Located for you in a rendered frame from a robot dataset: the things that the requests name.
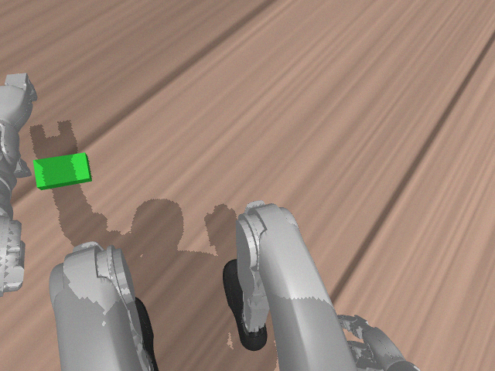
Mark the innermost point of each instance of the small box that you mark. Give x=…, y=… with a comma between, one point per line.
x=61, y=171

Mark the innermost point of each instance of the left robot foot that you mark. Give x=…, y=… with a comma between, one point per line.
x=147, y=334

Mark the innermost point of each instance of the left robot arm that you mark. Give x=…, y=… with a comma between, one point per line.
x=12, y=248

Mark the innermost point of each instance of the right robot foot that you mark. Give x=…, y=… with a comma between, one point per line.
x=250, y=340

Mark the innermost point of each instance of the right robot hand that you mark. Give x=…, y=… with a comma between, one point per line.
x=377, y=353

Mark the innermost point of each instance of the left robot hand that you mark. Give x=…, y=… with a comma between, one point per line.
x=16, y=99

